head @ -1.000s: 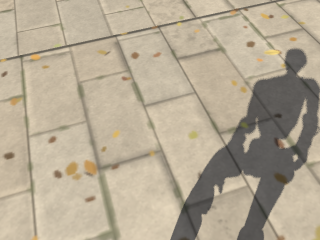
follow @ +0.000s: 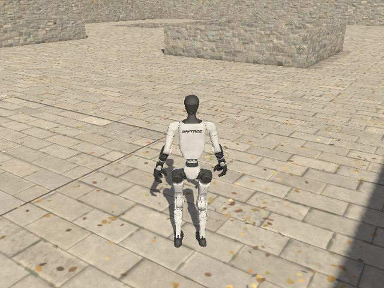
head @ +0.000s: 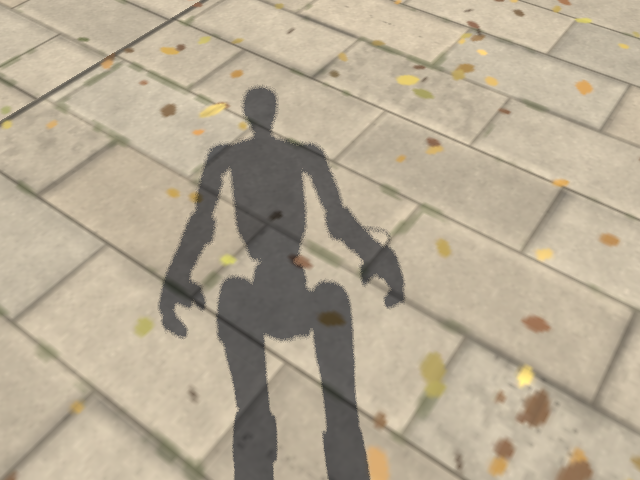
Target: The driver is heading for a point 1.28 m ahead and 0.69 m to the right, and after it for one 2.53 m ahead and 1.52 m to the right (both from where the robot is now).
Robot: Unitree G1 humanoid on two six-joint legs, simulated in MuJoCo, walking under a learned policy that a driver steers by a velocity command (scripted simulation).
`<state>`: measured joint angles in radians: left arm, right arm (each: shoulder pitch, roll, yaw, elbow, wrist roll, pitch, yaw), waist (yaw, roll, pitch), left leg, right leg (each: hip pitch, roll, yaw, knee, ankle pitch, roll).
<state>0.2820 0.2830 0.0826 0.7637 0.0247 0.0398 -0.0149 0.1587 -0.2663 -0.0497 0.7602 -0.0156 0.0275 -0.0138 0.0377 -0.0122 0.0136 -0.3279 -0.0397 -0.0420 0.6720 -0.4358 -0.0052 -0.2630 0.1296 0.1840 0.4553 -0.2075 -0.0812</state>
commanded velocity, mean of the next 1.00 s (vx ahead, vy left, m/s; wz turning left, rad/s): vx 0.43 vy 0.00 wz -0.60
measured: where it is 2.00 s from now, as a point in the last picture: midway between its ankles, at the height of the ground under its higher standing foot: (552, 321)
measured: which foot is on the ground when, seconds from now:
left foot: up 0.00-0.02, down 0.04-0.54, up 0.56-1.00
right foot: down 0.00-0.04, up 0.06-0.50, down 0.52-1.00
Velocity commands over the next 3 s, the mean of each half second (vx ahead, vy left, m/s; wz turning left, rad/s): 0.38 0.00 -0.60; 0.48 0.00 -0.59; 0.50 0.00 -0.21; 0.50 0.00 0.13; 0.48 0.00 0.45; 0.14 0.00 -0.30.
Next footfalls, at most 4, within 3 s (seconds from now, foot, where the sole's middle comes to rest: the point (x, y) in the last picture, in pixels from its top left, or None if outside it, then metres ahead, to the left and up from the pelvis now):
0.04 left None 0.04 0.11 -0.78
0.52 right None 0.30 -0.17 -0.78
1.06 left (437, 398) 0.67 -0.20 -0.78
1.58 right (577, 372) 0.75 -0.53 -0.78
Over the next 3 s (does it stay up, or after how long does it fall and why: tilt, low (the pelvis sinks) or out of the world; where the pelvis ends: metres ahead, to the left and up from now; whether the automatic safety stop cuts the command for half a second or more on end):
stays up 1.20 -0.69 0.00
